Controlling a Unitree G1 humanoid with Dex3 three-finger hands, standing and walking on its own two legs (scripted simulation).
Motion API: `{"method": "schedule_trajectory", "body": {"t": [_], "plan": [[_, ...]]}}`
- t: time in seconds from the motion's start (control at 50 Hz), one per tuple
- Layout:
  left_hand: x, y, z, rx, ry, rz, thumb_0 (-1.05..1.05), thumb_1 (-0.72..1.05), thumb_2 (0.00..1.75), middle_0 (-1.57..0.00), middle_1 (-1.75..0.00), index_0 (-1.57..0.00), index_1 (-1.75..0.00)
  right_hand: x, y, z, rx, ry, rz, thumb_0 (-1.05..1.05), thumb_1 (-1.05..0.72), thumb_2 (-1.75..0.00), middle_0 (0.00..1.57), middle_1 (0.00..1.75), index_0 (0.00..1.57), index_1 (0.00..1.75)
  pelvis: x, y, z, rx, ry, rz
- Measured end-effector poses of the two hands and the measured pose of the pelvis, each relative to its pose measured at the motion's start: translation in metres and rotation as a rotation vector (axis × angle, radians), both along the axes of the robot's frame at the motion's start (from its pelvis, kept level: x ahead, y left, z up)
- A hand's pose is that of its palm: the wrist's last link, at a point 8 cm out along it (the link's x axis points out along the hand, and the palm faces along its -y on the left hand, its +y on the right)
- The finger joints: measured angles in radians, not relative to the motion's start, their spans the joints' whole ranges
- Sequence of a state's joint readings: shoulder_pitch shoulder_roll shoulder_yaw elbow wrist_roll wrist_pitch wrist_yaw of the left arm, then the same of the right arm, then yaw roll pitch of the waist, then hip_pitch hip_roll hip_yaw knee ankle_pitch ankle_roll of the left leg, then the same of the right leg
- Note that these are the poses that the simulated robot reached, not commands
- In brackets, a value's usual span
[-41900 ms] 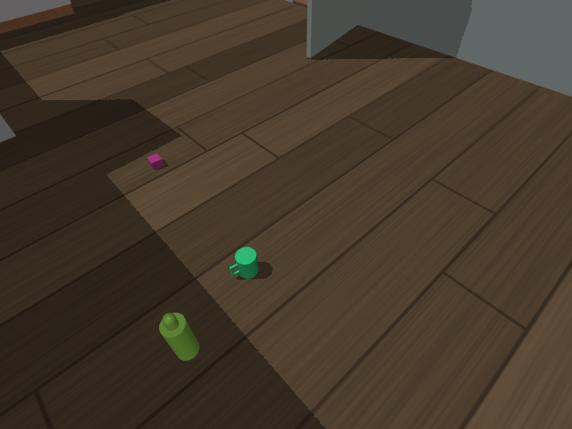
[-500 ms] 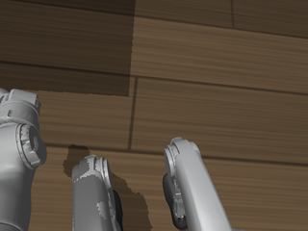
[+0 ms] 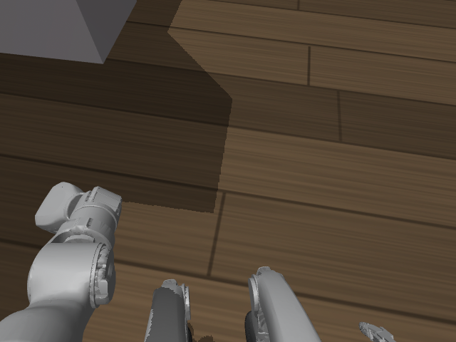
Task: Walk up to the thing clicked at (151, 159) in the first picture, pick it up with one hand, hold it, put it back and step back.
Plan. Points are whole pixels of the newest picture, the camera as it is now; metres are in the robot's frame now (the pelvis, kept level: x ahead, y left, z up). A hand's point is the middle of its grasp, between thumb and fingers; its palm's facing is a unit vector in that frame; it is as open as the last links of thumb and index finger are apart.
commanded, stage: lift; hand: left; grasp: from above
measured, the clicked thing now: (89, 220) +0.40 +0.27 -0.11
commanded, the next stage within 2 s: hold in 0.62 s
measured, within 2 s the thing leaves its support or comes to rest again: neither
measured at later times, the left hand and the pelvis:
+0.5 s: hand (72, 193) +0.38 +0.23 +0.05, palm faces -0.15 -0.45 -0.88, open 8.8 cm; pelvis +0.03 +0.00 +0.11, yaw +0 degrees
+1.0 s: hand (42, 185) +0.37 +0.26 +0.09, palm faces -0.16 -0.48 -0.87, open 8.8 cm; pelvis +0.05 +0.02 +0.15, yaw +0 degrees
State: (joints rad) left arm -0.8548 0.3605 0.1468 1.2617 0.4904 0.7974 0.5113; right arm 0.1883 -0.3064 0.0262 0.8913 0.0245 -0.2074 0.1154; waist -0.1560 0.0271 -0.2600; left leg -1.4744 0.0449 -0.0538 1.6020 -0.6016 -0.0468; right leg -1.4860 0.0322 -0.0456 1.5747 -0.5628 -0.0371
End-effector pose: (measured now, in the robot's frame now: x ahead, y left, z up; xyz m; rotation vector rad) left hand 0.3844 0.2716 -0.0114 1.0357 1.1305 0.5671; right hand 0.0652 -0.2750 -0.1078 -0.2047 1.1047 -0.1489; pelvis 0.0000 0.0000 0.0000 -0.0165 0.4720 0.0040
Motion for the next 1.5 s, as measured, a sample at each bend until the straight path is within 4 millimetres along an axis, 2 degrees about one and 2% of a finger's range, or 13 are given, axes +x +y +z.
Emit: {"method": "schedule_trajectory", "body": {"t": [0.12,0.2,0.28,0.44,0.62,0.74,0.82,1.02,1.16,1.32,1.4,1.5], "plan": [[0.003,-0.013,0.059,0.019,-0.004,0.009,0.00,0.16,0.40,-0.83,-0.29,-0.83,-0.32,0.010,-0.010,0.041,-0.011,-0.036,-0.016,0.00,-0.90,-0.90,0.20,0.30,0.20,0.30,0.011,-0.008,0.040,0.005,-0.060,0.002],[0.003,-0.022,0.085,0.011,0.018,0.017,-0.01,0.17,0.38,-0.84,-0.27,-0.84,-0.31,0.014,-0.010,0.056,0.005,-0.042,-0.020,0.00,-0.89,-0.90,0.20,0.30,0.20,0.30,0.017,-0.010,0.061,0.008,-0.088,0.004],[0.003,-0.029,0.097,0.007,0.050,0.008,0.00,0.18,0.35,-0.84,-0.27,-0.84,-0.31,0.019,-0.004,0.065,0.034,-0.036,-0.015,0.00,-0.90,-0.90,0.20,0.30,0.20,0.30,0.021,-0.010,0.076,0.014,-0.101,0.000],[-0.002,-0.034,0.108,-0.012,0.039,-0.021,0.00,0.21,0.31,-0.81,-0.30,-0.82,-0.32,0.028,0.018,0.081,0.092,-0.015,0.006,0.01,-0.89,-0.90,0.20,0.30,0.20,0.30,0.024,-0.005,0.100,0.022,-0.128,-0.008],[-0.012,-0.017,0.153,-0.018,0.014,0.029,0.00,0.22,0.31,-0.79,-0.33,-0.80,-0.35,0.036,0.027,0.116,0.086,-0.047,0.004,0.01,-0.89,-0.90,0.20,0.30,0.20,0.30,0.035,0.005,0.131,0.009,-0.215,-0.001],[-0.007,-0.004,0.177,-0.010,0.022,0.049,0.00,0.21,0.31,-0.80,-0.33,-0.81,-0.34,0.045,0.023,0.134,0.059,-0.075,0.011,0.01,-0.89,-0.90,0.20,0.30,0.20,0.30,0.042,0.012,0.142,0.006,-0.255,0.006],[-0.005,-0.001,0.179,0.025,0.048,0.024,0.00,0.22,0.31,-0.80,-0.32,-0.81,-0.34,0.049,0.024,0.140,0.058,-0.070,0.020,0.01,-0.89,-0.90,0.20,0.30,0.20,0.30,0.046,0.015,0.147,0.006,-0.258,0.007],[-0.008,-0.007,0.162,-0.024,0.054,0.025,0.00,0.22,0.31,-0.79,-0.33,-0.80,-0.34,0.063,0.035,0.146,0.086,-0.041,0.050,0.01,-0.90,-0.90,0.20,0.30,0.20,0.30,0.055,0.019,0.155,0.009,-0.271,0.005],[0.006,-0.009,0.182,0.015,-0.020,0.016,0.00,0.22,0.31,-0.78,-0.35,-0.79,-0.37,0.077,0.039,0.148,0.109,-0.043,0.055,0.01,-0.90,-0.90,0.20,0.30,0.20,0.30,0.065,0.017,0.161,0.011,-0.286,0.002],[0.012,-0.017,0.205,-0.025,-0.020,0.086,0.00,0.20,0.35,-0.77,-0.39,-0.78,-0.40,0.099,0.031,0.154,0.110,-0.097,0.053,0.01,-0.90,-0.90,0.20,0.30,0.20,0.30,0.074,0.012,0.165,0.020,-0.298,0.003],[0.010,-0.019,0.207,-0.017,0.005,0.082,0.00,0.20,0.35,-0.77,-0.39,-0.77,-0.40,0.104,0.025,0.160,0.104,-0.116,0.057,0.01,-0.91,-0.90,0.20,0.30,0.20,0.30,0.074,0.008,0.167,0.025,-0.297,0.007],[0.000,-0.019,0.200,0.011,0.034,0.061,0.00,0.21,0.32,-0.77,-0.37,-0.78,-0.39,0.102,0.020,0.164,0.093,-0.117,0.067,0.01,-0.91,-0.90,0.20,0.30,0.20,0.30,0.069,0.005,0.168,0.025,-0.301,0.008]]}}
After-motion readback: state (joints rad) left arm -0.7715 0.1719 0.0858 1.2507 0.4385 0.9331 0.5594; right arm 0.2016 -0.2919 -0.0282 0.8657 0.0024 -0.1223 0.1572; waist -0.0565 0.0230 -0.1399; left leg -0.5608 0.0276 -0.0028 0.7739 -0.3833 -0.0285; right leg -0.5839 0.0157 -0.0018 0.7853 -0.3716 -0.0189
